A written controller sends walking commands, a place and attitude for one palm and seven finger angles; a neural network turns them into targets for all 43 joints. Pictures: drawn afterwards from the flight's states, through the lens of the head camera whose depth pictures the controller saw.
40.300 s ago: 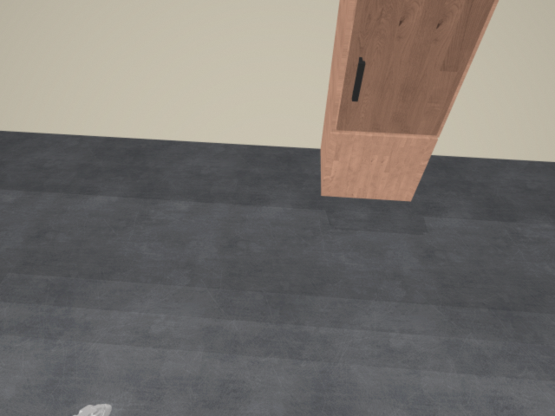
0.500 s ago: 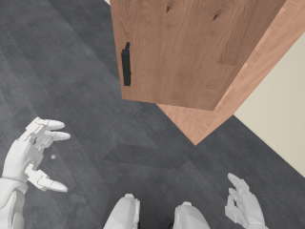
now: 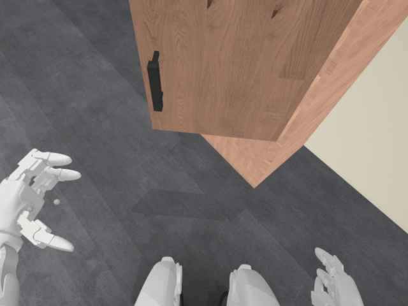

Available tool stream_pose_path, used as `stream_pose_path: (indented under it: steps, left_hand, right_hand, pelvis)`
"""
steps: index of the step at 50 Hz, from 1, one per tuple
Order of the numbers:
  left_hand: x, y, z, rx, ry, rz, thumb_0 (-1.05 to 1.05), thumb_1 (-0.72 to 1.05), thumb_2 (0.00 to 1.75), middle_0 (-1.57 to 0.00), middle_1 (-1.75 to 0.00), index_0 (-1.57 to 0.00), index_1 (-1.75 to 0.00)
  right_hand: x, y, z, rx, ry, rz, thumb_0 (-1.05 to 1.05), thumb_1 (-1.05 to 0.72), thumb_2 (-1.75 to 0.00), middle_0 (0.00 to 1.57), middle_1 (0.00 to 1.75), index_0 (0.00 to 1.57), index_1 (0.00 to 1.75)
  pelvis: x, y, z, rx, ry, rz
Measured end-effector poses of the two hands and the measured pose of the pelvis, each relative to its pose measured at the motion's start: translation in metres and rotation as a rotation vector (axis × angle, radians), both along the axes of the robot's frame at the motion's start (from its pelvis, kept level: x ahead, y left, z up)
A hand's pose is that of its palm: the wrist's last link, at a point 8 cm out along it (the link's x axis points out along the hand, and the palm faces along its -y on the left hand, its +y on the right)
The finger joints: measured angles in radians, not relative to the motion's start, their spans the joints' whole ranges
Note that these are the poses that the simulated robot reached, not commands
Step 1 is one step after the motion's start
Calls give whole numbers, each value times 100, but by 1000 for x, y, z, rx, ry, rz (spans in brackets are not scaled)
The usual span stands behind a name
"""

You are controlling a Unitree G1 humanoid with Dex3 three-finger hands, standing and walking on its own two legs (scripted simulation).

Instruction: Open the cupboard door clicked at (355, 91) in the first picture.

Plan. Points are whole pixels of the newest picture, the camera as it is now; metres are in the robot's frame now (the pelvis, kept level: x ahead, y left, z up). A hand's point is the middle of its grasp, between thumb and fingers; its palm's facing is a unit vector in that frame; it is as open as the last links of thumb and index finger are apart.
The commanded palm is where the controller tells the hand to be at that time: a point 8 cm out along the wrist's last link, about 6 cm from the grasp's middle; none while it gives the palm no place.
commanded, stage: raise the hand with hooked fingers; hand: left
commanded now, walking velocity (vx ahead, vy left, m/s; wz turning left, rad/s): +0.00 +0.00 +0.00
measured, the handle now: (157, 82) +0.60 +0.16 +0.01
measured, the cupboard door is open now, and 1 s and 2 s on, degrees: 45 45 45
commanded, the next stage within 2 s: move the hooked fingers beside the handle in 0.24 s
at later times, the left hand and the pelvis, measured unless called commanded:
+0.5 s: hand (65, 193) +0.29 +0.27 +0.03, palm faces -0.02 -1.00 -0.04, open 14.0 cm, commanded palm +0.29 +0.31 +0.04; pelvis +0.00 -0.01 +0.00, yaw +1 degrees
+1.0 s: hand (94, 148) +0.39 +0.25 +0.02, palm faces -0.04 -1.00 -0.04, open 14.0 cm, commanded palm +0.38 +0.29 +0.03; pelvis +0.00 -0.01 -0.01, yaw -1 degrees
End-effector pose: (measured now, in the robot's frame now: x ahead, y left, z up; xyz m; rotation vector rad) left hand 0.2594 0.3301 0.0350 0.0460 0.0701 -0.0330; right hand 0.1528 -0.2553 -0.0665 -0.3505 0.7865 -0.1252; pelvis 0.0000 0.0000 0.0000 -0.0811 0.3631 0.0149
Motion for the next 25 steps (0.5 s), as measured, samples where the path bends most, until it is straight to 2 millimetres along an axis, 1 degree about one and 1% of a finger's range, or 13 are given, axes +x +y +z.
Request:
stream_pose_path:
  steps: [11, 19, 22, 25]
  left_hand:
    - [-3, -6, 4, 12, -10, 9, -1, -50, 30, -30, -120, -30, -120]
    - [0, -7, 4, 11, -8, 9, -1, -50, 30, -30, -120, -30, -120]
    - [4, -9, 4, 10, -13, 8, -1, -50, 30, -30, -120, -30, -120]
    - [14, -10, 1, -2, -24, 14, -1, -50, 30, -30, -120, -30, -120]
  right_hand:
    - [10, 3, -3, 23, -18, 13, 1, -90, -90, 21, 30, 21, 30]
    - [18, 4, -5, 31, -33, 23, 1, -90, -90, 21, 30, 21, 30]
    - [19, 3, -6, 27, -33, 28, 1, -90, -90, 21, 30, 21, 30]
    - [19, 1, -10, 18, -22, 30, 1, -90, -90, 21, 30, 21, 30]
  pelvis:
    - [1, -5, -1, 3, 0, 3]
    - [3, -7, -2, 4, 1, 4]
    - [3, -8, -2, 4, 4, 6]
    - [2, -8, -5, 5, 10, 8]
